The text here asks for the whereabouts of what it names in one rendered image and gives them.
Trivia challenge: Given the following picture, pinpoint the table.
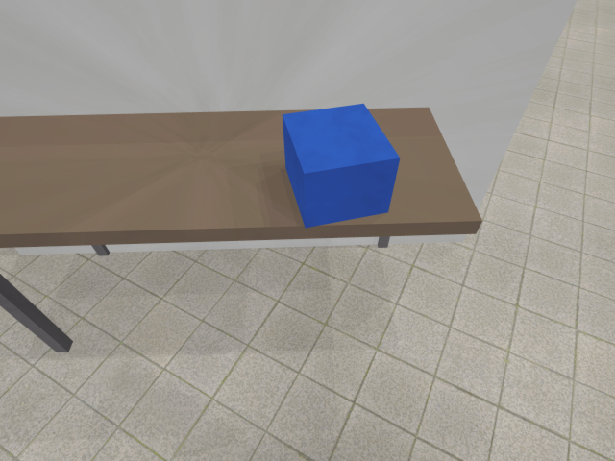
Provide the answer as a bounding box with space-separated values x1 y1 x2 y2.
0 108 482 352

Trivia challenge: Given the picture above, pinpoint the carton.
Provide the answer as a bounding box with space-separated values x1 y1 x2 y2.
283 104 400 228

